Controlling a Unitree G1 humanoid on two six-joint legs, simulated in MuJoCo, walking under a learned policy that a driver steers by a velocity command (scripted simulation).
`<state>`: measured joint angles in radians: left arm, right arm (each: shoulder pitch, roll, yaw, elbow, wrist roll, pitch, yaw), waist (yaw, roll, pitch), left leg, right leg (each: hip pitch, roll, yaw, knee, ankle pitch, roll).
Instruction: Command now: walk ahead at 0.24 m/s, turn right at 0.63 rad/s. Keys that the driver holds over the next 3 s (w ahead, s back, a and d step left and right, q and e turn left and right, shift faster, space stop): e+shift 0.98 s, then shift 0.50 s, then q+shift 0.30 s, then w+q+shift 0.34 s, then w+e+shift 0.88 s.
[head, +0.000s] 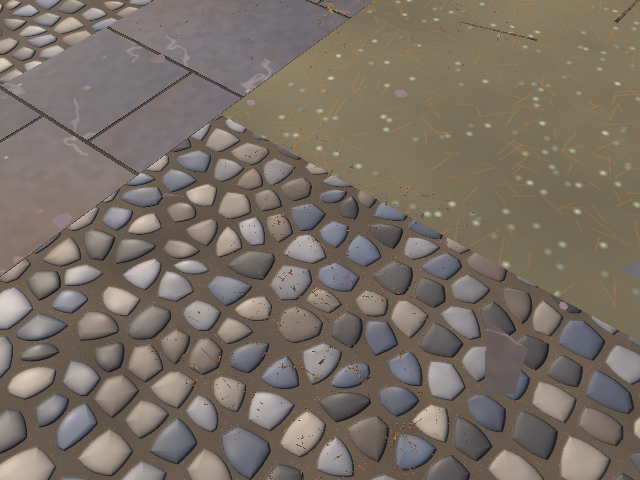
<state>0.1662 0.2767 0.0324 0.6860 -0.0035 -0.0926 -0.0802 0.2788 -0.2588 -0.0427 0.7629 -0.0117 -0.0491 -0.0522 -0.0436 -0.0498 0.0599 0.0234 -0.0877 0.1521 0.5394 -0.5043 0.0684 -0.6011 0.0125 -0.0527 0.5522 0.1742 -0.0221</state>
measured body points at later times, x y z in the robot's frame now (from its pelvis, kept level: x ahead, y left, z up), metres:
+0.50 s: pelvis +0.17 +0.05 +0.02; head +0.21 +0.04 +0.47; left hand +0.47 +0.23 -0.05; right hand +0.20 -0.28 -0.07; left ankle +0.30 +0.13 -0.72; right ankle +0.20 -0.07 -0.71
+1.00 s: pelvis +0.18 +0.05 +0.02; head +0.19 +0.00 +0.46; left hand +0.52 +0.05 -0.05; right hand +0.02 -0.24 -0.09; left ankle +0.30 +0.13 -0.71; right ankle +0.09 -0.01 -0.72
